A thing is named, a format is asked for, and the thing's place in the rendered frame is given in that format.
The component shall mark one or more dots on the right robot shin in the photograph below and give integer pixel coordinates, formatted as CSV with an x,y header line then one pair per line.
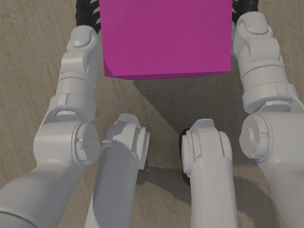
x,y
224,140

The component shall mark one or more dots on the robot right hand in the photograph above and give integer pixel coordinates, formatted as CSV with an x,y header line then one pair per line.
x,y
243,6

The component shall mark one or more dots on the robot right forearm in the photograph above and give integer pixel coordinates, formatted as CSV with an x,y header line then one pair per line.
x,y
261,68

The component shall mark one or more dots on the robot right thigh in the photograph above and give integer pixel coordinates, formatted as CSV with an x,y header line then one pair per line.
x,y
213,196

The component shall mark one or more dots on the robot left forearm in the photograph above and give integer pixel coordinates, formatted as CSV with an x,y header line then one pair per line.
x,y
78,78

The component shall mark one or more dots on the robot left upper arm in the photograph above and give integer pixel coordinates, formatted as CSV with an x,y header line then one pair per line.
x,y
39,199

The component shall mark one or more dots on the carton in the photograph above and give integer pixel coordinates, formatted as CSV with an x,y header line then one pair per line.
x,y
166,39

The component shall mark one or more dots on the robot left hand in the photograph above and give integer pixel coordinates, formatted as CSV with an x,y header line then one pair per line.
x,y
85,16

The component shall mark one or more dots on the robot right upper arm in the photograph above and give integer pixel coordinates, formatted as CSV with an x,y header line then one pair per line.
x,y
275,140

